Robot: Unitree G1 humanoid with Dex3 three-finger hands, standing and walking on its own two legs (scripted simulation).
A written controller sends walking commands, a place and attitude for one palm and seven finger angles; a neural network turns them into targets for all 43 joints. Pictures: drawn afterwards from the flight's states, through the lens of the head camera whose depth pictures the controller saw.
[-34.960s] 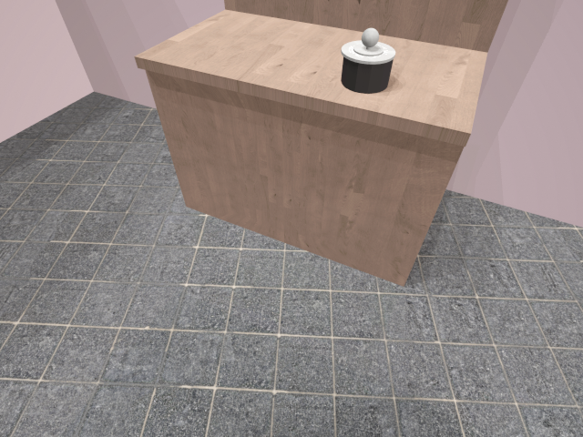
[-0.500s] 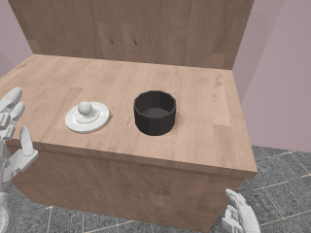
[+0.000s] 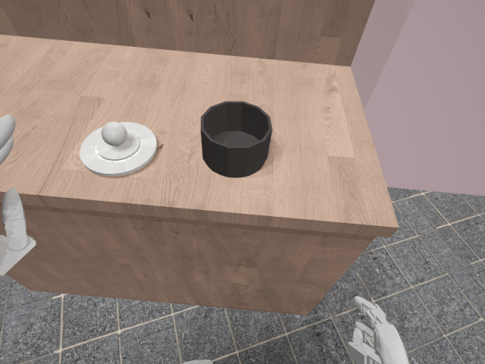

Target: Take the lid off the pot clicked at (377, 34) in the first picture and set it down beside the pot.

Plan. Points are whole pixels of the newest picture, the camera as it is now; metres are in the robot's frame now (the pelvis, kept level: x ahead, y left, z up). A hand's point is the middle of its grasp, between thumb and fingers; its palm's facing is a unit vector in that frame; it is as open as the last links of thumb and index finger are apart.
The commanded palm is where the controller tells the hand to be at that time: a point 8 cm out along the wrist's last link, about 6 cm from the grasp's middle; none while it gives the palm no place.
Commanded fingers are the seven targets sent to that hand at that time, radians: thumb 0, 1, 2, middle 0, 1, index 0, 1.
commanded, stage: step back with the hand held close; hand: left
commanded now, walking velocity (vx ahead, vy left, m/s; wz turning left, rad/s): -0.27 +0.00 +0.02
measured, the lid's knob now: (114, 133) +0.52 +0.30 +0.05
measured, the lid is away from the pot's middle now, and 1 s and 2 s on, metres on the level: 0.25 0.25 0.25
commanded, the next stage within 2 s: stop stepping back and stand still in 1.08 s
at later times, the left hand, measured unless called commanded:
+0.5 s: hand (14, 284) +0.16 +0.23 +0.20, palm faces +0.36 -0.82 -0.45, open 7.4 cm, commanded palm +0.08 +0.27 +0.22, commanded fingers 0.00 0.90 0.90 -0.20 -0.30 -0.20 -0.30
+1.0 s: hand out of the picture +0.09 +0.23 +0.21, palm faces +0.34 -0.86 -0.38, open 7.4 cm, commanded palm +0.01 +0.28 +0.22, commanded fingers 0.00 0.90 0.90 -0.20 -0.30 -0.20 -0.30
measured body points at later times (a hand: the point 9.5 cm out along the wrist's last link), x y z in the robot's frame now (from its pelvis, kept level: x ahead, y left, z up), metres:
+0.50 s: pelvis -0.05 -0.01 +0.00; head -0.01 +0.03 +0.44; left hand +0.13 +0.27 +0.23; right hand +0.13 -0.24 -0.07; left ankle +0.05 +0.06 -0.73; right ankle -0.04 -0.15 -0.73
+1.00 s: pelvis -0.12 +0.00 +0.00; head -0.09 +0.05 +0.45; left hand +0.07 +0.28 +0.22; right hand +0.04 -0.24 -0.05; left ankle -0.05 +0.09 -0.73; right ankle -0.11 -0.14 -0.69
